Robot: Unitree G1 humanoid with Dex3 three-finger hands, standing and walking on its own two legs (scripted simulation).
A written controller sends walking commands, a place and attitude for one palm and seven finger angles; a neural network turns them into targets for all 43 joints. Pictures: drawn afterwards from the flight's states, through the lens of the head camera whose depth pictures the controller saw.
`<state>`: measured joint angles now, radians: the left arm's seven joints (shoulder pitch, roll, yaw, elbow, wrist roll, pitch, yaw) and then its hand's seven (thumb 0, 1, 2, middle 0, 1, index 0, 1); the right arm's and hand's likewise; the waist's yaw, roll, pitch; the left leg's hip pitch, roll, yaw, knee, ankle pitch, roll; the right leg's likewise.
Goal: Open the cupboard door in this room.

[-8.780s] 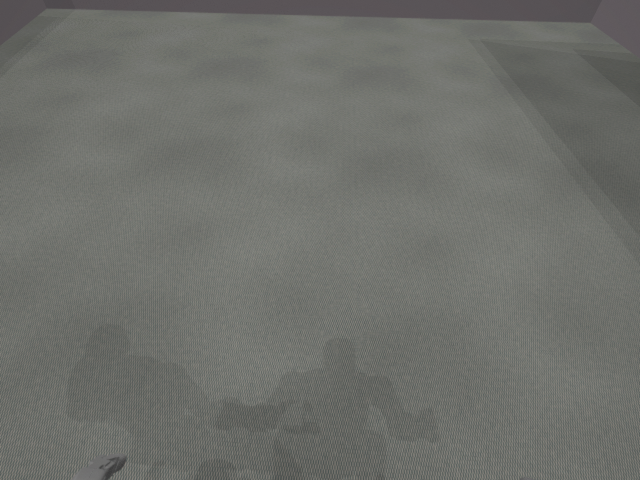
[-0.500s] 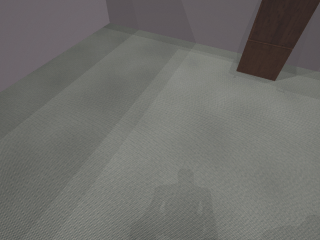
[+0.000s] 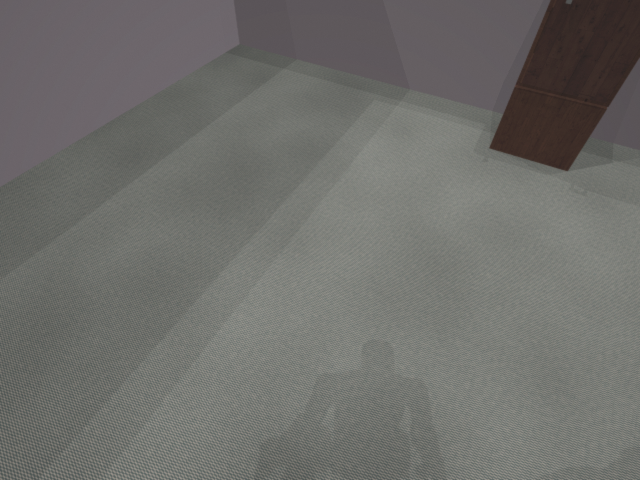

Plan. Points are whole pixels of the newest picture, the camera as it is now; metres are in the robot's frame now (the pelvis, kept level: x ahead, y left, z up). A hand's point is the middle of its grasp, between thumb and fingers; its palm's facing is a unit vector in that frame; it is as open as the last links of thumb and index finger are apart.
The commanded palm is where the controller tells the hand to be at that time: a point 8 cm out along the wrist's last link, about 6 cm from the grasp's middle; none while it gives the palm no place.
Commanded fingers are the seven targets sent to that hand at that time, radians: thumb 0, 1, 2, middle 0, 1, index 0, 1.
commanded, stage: stand and wait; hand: left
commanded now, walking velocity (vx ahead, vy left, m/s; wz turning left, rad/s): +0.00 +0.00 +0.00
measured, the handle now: out of the picture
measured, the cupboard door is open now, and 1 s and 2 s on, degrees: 0 0 0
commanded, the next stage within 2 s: turn or walk to find it in 0.44 s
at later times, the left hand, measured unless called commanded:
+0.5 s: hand out of the picture +0.07 +0.24 -0.16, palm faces +0.00 -0.95 -0.33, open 7.4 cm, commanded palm none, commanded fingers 0.00 0.90 0.90 -0.20 -0.30 -0.20 -0.30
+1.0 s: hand out of the picture +0.05 +0.21 -0.19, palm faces +0.14 -0.96 -0.25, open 7.4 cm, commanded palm none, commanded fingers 0.00 0.90 0.90 -0.20 -0.30 -0.20 -0.30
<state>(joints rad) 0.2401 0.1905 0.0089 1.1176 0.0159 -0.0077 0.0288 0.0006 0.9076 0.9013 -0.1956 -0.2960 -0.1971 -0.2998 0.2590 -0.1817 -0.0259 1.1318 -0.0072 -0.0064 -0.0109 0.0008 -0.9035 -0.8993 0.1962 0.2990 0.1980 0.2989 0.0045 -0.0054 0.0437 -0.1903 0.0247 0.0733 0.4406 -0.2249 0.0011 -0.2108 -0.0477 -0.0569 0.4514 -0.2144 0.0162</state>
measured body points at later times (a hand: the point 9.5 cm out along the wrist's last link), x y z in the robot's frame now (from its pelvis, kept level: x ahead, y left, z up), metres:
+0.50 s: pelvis +0.01 +0.00 +0.01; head +0.02 +0.00 +0.46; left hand +0.07 +0.29 -0.13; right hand +0.09 -0.30 -0.13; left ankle +0.01 +0.12 -0.74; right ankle +0.02 -0.13 -0.74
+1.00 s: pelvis +0.01 +0.00 -0.01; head +0.06 +0.01 +0.43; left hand +0.04 +0.26 -0.17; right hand +0.10 -0.23 -0.16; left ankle +0.01 +0.12 -0.74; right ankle -0.01 -0.13 -0.71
